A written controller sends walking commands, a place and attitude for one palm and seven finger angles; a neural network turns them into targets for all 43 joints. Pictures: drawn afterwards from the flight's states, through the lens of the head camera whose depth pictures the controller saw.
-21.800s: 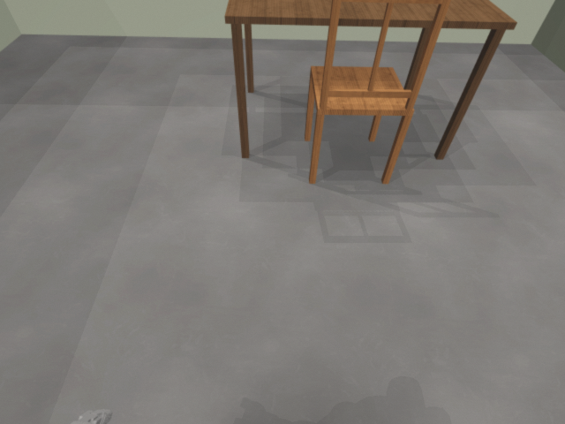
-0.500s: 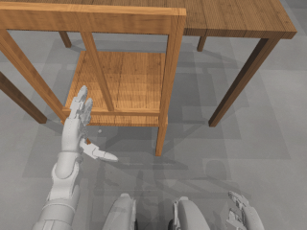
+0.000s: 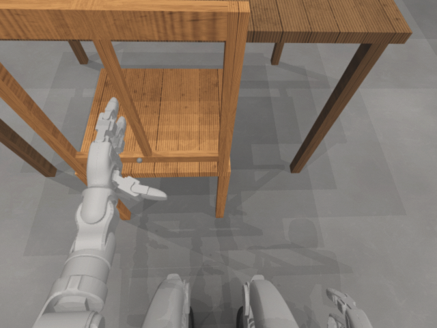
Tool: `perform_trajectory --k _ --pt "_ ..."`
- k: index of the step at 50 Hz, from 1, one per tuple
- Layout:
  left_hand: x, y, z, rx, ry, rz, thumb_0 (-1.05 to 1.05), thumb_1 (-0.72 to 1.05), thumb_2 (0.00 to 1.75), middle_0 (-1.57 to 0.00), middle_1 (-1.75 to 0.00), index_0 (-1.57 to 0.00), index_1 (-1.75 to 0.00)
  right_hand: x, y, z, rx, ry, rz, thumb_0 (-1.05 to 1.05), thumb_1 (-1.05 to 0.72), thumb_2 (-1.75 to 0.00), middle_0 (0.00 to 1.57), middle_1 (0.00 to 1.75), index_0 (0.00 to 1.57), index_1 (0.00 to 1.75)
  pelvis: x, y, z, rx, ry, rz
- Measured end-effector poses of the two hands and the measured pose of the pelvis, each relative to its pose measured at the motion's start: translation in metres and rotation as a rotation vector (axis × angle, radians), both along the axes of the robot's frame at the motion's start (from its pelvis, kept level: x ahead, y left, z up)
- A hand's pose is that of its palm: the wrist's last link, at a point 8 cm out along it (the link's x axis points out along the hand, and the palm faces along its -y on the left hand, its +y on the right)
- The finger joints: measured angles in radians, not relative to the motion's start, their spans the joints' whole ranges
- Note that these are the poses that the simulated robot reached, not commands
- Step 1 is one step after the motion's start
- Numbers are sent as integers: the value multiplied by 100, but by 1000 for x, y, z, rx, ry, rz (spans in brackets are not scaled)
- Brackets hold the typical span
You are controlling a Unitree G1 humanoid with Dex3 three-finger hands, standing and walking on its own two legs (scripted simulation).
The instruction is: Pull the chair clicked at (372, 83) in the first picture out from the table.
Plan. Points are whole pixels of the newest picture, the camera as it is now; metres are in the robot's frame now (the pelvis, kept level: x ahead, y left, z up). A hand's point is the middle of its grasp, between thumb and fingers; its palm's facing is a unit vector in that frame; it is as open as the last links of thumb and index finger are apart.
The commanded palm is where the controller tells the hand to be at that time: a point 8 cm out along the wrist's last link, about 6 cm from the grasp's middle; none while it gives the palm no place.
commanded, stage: push the fingers through the gap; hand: left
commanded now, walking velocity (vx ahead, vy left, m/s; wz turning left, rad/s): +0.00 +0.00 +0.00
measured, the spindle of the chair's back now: (130, 111) +0.51 +0.17 +0.04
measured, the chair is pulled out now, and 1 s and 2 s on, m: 0.00 0.00 0.00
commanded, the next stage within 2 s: hook a spindle and tug to test in 1.12 s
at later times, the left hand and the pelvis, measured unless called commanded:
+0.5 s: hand (139, 137) +0.46 +0.15 +0.03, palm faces +0.03 -1.00 -0.03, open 16.9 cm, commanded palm +0.43 +0.20 +0.03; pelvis +0.00 -0.01 -0.01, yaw +0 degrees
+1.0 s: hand (142, 128) +0.48 +0.14 +0.03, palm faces +0.01 -1.00 -0.02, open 16.9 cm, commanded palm +0.45 +0.19 +0.02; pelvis +0.00 +0.01 -0.01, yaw -1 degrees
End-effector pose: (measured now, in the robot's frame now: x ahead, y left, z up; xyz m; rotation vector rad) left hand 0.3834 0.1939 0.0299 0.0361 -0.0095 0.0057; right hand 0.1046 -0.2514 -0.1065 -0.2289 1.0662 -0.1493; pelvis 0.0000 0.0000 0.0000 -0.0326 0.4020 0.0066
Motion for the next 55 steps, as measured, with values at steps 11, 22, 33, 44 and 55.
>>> perform_trajectory --k 11,22,33,44,55 --pt "20 1 -2 8 12 14 -2 -50 30 -6 -8 -6 -8 -20 -8 -5 -2 63 -27 1 -91 -89 21 30 20 30 0 -4 -1 5 12 -4" --pt "43 3 -3 2 20 18 -2 -50 30 -6 -8 -6 -8 -33 -14 -7 -15 107 -41 1 -91 -89 21 30 20 30 -1 -6 -4 3 26 -5" --pt "62 7 1 -6 8 8 -2 -50 30 -6 -8 -6 -8 -51 -12 -9 -17 163 -61 1 -91 -89 20 30 20 30 -1 -3 -5 -3 41 -8" --pt "74 3 1 -13 -5 6 -2 -50 30 -6 -8 -6 -8 -65 -5 -10 -11 206 -79 0 -91 -89 21 30 20 30 -2 3 -6 -8 52 -14" --pt "72 5 -4 -14 6 21 -2 -50 30 -6 -8 -6 -8 -67 1 -9 -6 218 -81 0 -91 -89 21 30 20 30 -1 6 -6 -9 50 -17"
